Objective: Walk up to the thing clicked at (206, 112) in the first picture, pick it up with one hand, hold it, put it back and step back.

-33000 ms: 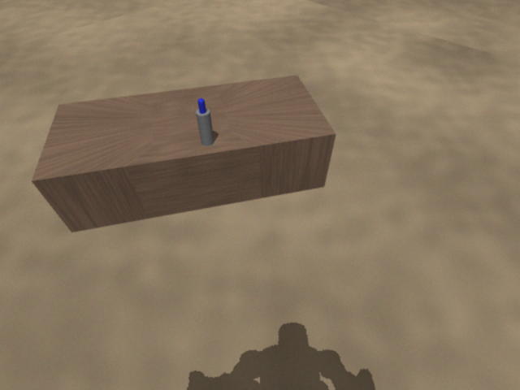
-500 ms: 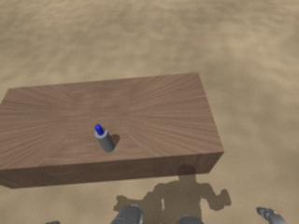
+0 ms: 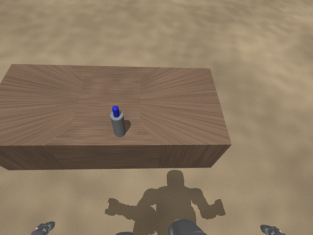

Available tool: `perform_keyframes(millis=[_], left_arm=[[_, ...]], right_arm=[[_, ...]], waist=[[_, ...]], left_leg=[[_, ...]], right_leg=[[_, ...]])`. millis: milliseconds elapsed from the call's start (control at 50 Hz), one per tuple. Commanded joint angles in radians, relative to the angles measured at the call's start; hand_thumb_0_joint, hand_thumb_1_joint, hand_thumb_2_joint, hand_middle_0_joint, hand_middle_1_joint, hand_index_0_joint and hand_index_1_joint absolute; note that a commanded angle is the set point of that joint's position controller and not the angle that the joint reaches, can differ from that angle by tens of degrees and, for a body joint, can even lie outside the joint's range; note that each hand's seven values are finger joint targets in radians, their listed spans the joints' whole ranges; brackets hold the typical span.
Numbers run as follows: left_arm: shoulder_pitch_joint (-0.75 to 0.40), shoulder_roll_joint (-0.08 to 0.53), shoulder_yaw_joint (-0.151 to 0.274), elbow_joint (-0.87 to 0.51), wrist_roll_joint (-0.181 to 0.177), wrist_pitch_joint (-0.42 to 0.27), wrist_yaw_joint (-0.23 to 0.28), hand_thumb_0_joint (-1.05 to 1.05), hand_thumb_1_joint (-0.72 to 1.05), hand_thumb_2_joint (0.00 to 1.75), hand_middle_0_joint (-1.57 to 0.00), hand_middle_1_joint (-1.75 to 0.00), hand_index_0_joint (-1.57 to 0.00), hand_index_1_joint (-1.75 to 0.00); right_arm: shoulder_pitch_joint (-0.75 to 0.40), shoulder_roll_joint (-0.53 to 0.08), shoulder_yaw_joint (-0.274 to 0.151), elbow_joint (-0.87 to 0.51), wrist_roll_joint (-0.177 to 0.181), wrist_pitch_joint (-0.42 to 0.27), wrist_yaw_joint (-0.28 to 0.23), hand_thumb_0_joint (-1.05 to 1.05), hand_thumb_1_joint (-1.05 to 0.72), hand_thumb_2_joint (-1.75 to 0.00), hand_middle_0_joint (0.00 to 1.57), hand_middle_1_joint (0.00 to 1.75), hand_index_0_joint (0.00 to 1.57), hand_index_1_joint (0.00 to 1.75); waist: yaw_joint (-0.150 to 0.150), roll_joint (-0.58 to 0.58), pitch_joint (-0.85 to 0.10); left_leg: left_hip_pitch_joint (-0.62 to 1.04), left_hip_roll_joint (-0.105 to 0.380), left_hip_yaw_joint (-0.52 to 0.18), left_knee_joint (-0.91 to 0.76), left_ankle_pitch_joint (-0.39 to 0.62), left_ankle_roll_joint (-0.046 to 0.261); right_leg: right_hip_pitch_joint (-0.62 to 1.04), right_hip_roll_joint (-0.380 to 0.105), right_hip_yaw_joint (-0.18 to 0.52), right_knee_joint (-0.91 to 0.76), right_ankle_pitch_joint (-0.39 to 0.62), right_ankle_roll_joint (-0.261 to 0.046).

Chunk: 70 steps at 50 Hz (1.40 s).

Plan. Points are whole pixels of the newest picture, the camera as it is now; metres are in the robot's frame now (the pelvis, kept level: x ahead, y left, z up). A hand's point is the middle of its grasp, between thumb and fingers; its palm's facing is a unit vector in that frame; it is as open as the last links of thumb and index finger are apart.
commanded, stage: step back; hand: left
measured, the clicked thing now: (117, 120) +0.60 +0.18 -0.30
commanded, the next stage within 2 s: none
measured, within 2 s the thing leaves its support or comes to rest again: neither
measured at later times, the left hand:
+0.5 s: hand out of the picture +0.02 +0.28 -0.14, palm faces -0.03 -0.91 -0.42, open 7.4 cm
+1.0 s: hand out of the picture -0.22 +0.27 -0.17, palm faces -0.13 -0.91 -0.39, open 7.4 cm
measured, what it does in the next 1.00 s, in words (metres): walks backwards: right foot, then left foot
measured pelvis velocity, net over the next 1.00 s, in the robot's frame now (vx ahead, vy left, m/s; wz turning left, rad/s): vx -0.30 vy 0.01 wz -0.13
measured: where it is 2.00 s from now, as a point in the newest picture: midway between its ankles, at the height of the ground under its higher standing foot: outside the picture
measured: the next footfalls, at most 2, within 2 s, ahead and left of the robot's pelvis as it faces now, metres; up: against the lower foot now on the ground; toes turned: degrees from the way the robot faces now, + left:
right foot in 0.16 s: -0.02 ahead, -0.12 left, +0.00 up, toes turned -1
left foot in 0.54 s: -0.12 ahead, +0.13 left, +0.00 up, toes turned -3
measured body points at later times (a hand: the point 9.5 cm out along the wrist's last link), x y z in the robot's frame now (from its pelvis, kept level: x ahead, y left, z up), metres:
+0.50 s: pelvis -0.13 +0.02 -0.01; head -0.06 +0.00 +0.43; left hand +0.02 +0.32 -0.11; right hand -0.05 -0.31 -0.14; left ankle -0.16 +0.14 -0.72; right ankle -0.06 -0.12 -0.73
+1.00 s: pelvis -0.30 +0.01 -0.02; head -0.24 +0.00 +0.42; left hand -0.21 +0.32 -0.14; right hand -0.18 -0.32 -0.12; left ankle -0.16 +0.13 -0.73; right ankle -0.35 -0.11 -0.74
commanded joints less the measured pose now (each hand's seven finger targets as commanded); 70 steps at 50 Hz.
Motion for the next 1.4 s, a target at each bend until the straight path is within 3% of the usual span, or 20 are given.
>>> perform_keyframes(millis=[0, 140, 180, 200, 280, 420, 500, 560, 660, 840, 940, 980, 1000, 1020, 1100, 1200, 1300, 1340, 1360, 1380], left_arm=[[0.007, 0.152, 0.036, -0.093, 0.006, -0.039, 0.014, 0.00, 0.90, 0.90, -0.20, -0.30, -0.20, -0.30], [0.157, 0.185, 0.050, -0.030, 0.031, -0.063, 0.006, 0.00, 0.90, 0.90, -0.20, -0.30, -0.20, -0.30], [0.087, 0.323, 0.081, -0.064, 0.025, -0.062, -0.003, 0.00, 0.90, 0.90, -0.20, -0.30, -0.20, -0.30], [0.025, 0.333, 0.081, -0.101, 0.034, -0.066, -0.001, 0.00, 0.90, 0.90, -0.20, -0.30, -0.20, -0.30], [-0.019, 0.208, 0.061, -0.137, 0.026, -0.062, 0.010, 0.00, 0.90, 0.90, -0.20, -0.30, -0.20, -0.30], [0.050, 0.192, 0.060, -0.159, 0.030, -0.036, 0.018, 0.00, 0.90, 0.90, -0.20, -0.30, -0.20, -0.30], [-0.001, 0.209, 0.050, -0.176, 0.012, -0.009, 0.003, 0.00, 0.90, 0.90, -0.20, -0.30, -0.20, -0.30], [-0.077, 0.192, 0.060, -0.187, 0.018, -0.004, 0.017, 0.00, 0.90, 0.90, -0.20, -0.30, -0.20, -0.30], [0.086, 0.186, 0.067, -0.101, 0.004, 0.005, -0.002, 0.00, 0.90, 0.90, -0.20, -0.30, -0.20, -0.30], [0.067, 0.164, 0.044, -0.115, 0.020, -0.013, -0.011, 0.00, 0.90, 0.90, -0.20, -0.30, -0.20, -0.30], [0.254, 0.178, 0.060, -0.010, 0.024, -0.016, -0.027, 0.00, 0.90, 0.90, -0.20, -0.30, -0.20, -0.30], [0.217, 0.291, 0.093, -0.046, 0.048, -0.018, -0.032, 0.00, 0.90, 0.90, -0.20, -0.30, -0.20, -0.30], [0.097, 0.391, 0.106, -0.093, 0.048, -0.011, -0.031, 0.00, 0.90, 0.90, -0.20, -0.30, -0.20, -0.30], [0.014, 0.370, 0.101, -0.124, 0.045, -0.017, -0.024, 0.00, 0.90, 0.90, -0.20, -0.30, -0.20, -0.30], [-0.076, 0.202, 0.071, -0.142, 0.037, -0.023, -0.012, 0.00, 0.90, 0.90, -0.20, -0.30, -0.20, -0.30], [0.044, 0.193, 0.070, -0.165, 0.051, -0.014, 0.005, 0.00, 0.90, 0.90, -0.20, -0.30, -0.20, -0.30], [0.041, 0.195, 0.052, -0.173, 0.026, 0.004, -0.004, 0.00, 0.90, 0.90, -0.20, -0.30, -0.20, -0.30], [0.073, 0.123, 0.025, -0.176, 0.014, 0.003, -0.013, 0.00, 0.90, 0.90, -0.20, -0.30, -0.20, -0.30], [-0.034, 0.180, 0.046, -0.178, 0.013, 0.005, 0.000, 0.00, 0.90, 0.90, -0.20, -0.30, -0.20, -0.30], [-0.060, 0.211, 0.054, -0.168, 0.019, 0.006, -0.002, 0.00, 0.90, 0.90, -0.20, -0.30, -0.20, -0.30]], right_arm=[[0.039, -0.245, -0.071, -0.078, 0.007, -0.016, -0.028, 0.00, -0.90, -0.90, 0.20, 0.30, 0.20, 0.30], [-0.061, -0.246, -0.066, -0.118, 0.029, 0.002, -0.012, 0.00, -0.90, -0.90, 0.20, 0.30, 0.20, 0.30], [-0.106, -0.193, -0.054, -0.139, 0.035, 0.005, -0.017, 0.00, -0.90, -0.90, 0.20, 0.30, 0.20, 0.30], [-0.084, -0.216, -0.067, -0.119, 0.029, 0.013, -0.027, 0.00, -0.90, -0.90, 0.20, 0.30, 0.20, 0.30], [0.007, -0.213, -0.053, -0.072, 0.038, 0.000, -0.024, 0.00, -0.90, -0.90, 0.20, 0.30, 0.20, 0.30], [0.040, -0.193, -0.042, -0.088, 0.018, -0.027, -0.036, 0.00, -0.90, -0.90, 0.20, 0.30, 0.20, 0.30], [0.131, -0.199, -0.065, -0.043, 0.001, -0.036, -0.027, 0.00, -0.90, -0.90, 0.20, 0.30, 0.20, 0.30], [0.059, -0.414, -0.106, -0.081, -0.019, -0.033, -0.014, 0.00, -0.90, -0.90, 0.20, 0.30, 0.20, 0.30], [-0.085, -0.255, -0.070, -0.109, -0.015, -0.051, -0.025, 0.00, -0.90, -0.90, 0.20, 0.30, 0.20, 0.30], [0.042, -0.277, -0.088, -0.120, -0.008, -0.032, -0.028, 0.00, -0.90, -0.90, 0.20, 0.30, 0.20, 0.30], [-0.056, -0.307, -0.086, -0.147, -0.002, -0.003, -0.019, 0.00, -0.90, -0.90, 0.20, 0.30, 0.20, 0.30], [-0.056, -0.216, -0.060, -0.171, 0.011, -0.007, -0.021, 0.00, -0.90, -0.90, 0.20, 0.30, 0.20, 0.30], [-0.087, -0.228, -0.074, -0.172, 0.011, -0.005, -0.041, 0.00, -0.90, -0.90, 0.20, 0.30, 0.20, 0.30], [-0.062, -0.271, -0.090, -0.148, 0.012, -0.005, -0.044, 0.00, -0.90, -0.90, 0.20, 0.30, 0.20, 0.30], [0.077, -0.200, -0.053, -0.073, 0.017, -0.014, -0.036, 0.00, -0.90, -0.90, 0.20, 0.30, 0.20, 0.30], [0.061, -0.182, -0.037, -0.105, 0.008, -0.043, -0.048, 0.00, -0.90, -0.90, 0.20, 0.30, 0.20, 0.30], [0.169, -0.183, -0.055, -0.047, -0.009, -0.059, -0.039, 0.00, -0.90, -0.90, 0.20, 0.30, 0.20, 0.30], [0.131, -0.318, -0.087, -0.052, -0.027, -0.056, -0.038, 0.00, -0.90, -0.90, 0.20, 0.30, 0.20, 0.30], [0.088, -0.397, -0.093, -0.076, -0.021, -0.052, -0.033, 0.00, -0.90, -0.90, 0.20, 0.30, 0.20, 0.30], [0.022, -0.374, -0.093, -0.089, -0.022, -0.062, -0.041, 0.00, -0.90, -0.90, 0.20, 0.30, 0.20, 0.30]], waist=[[-0.049, 0.180, -0.215], [0.020, 0.111, -0.282], [0.048, -0.232, -0.200], [0.042, -0.223, -0.140], [-0.007, -0.095, -0.185], [0.044, -0.183, -0.265], [-0.009, -0.133, -0.270], [-0.065, 0.268, -0.196], [0.064, 0.163, -0.120], [-0.038, 0.230, -0.269], [0.041, 0.212, -0.313], [0.049, -0.117, -0.199], [0.082, -0.294, -0.128], [0.043, -0.267, -0.045], [-0.036, -0.129, -0.083], [0.042, -0.201, -0.195], [0.017, -0.105, -0.294], [0.039, 0.241, -0.280], [-0.027, 0.256, -0.225], [-0.012, 0.227, -0.157]], left_leg=[[0.331, 0.262, -0.206, -0.049, 0.644, 0.210], [0.047, 0.201, -0.163, 0.056, 0.263, 0.087], [-0.147, -0.077, -0.033, 0.381, -0.275, -0.026], [-0.109, -0.070, -0.143, 0.572, -0.379, -0.040], [-0.197, -0.130, -0.174, 0.638, -0.236, -0.049], [-0.193, -0.030, -0.080, 0.217, -0.256, -0.072], [0.057, -0.029, -0.015, -0.178, 0.125, -0.037], [-0.075, 0.426, -0.568, -0.277, 0.269, 0.241], [-0.009, 0.216, -0.219, -0.209, 0.321, 0.123], [0.255, 0.272, -0.216, -0.116, 0.375, 0.198], [0.014, 0.225, -0.163, -0.067, 0.154, 0.110], [-0.300, -0.014, -0.075, 0.177, -0.194, -0.018], [-0.228, -0.076, -0.063, 0.441, -0.334, -0.061], [-0.171, -0.035, -0.142, 0.567, -0.307, -0.055], [-0.201, -0.132, -0.137, 0.634, -0.139, -0.056], [-0.261, -0.055, -0.049, 0.325, -0.250, -0.074], [0.031, -0.043, 0.035, -0.229, 0.127, -0.034], [0.221, 0.282, -0.431, -0.223, 0.247, 0.098], [-0.032, 0.418, -0.528, -0.246, 0.193, 0.251], [-0.145, 0.440, -0.542, -0.261, 0.185, 0.273]], right_leg=[[-0.081, -0.051, -0.016, -0.217, -0.026, 0.028], [0.300, -0.125, -0.036, -0.723, 0.373, -0.047], [0.188, -0.446, 0.380, -0.810, 0.536, -0.278], [0.048, -0.506, 0.448, -0.828, 0.558, -0.331], [0.225, -0.318, 0.117, -0.704, 0.755, -0.214], [0.465, -0.349, 0.099, -0.605, 0.806, -0.226], [0.285, -0.263, 0.037, -0.489, 0.587, -0.131], [0.010, -0.008, 0.031, -0.039, -0.196, -0.017], [-0.071, 0.026, 0.086, 0.185, 0.045, -0.022], [0.018, -0.085, -0.026, -0.291, -0.029, 0.039], [0.321, -0.097, -0.134, -0.699, 0.173, -0.037], [0.272, -0.339, 0.282, -0.812, 0.043, -0.146], [-0.031, -0.523, 0.437, -0.926, -0.030, -0.300], [-0.175, -0.546, 0.458, -0.960, -0.053, -0.312], [0.029, -0.264, -0.013, -0.761, 0.378, -0.140], [0.399, -0.335, 0.018, -0.639, 0.675, -0.210], [0.363, -0.308, -0.003, -0.449, 0.613, -0.138], [-0.058, -0.122, -0.116, -0.259, 0.030, -0.042], [0.016, -0.107, -0.052, -0.112, -0.154, -0.018], [0.070, -0.135, 0.026, -0.003, -0.126, -0.022]])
